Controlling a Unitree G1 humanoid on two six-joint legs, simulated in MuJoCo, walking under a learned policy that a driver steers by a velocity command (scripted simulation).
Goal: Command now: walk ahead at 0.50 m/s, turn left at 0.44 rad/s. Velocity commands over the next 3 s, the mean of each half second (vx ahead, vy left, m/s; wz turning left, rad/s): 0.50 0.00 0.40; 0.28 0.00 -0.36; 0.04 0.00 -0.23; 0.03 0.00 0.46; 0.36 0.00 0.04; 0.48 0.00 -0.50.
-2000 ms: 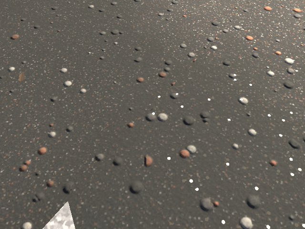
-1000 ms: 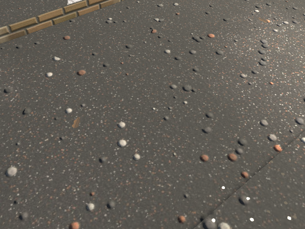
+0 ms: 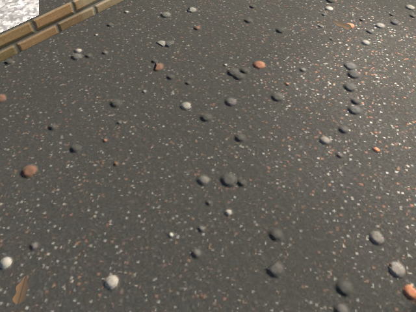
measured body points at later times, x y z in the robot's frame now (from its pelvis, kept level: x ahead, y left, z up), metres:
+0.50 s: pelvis +0.32 -0.01 +0.01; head +0.34 -0.01 +0.46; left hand +0.39 +0.28 -0.09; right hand +0.47 -0.26 -0.11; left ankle +0.20 +0.10 -0.63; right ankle +0.40 -0.09 -0.72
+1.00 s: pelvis +0.48 +0.07 +0.02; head +0.52 +0.08 +0.47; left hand +0.60 +0.36 -0.10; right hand +0.65 -0.19 -0.08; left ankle +0.52 +0.18 -0.72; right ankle +0.50 -0.08 -0.65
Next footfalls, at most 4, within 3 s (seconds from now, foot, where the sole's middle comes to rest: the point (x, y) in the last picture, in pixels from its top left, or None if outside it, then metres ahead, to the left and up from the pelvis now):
0.34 right None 0.44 -0.08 -0.76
0.76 left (170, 272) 0.56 0.18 -0.76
1.20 right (252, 278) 0.56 -0.08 -0.76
1.68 left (180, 285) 0.52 0.15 -0.76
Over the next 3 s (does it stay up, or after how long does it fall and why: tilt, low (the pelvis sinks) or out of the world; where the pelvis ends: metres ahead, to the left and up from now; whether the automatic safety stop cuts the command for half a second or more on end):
stays up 0.91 0.11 0.02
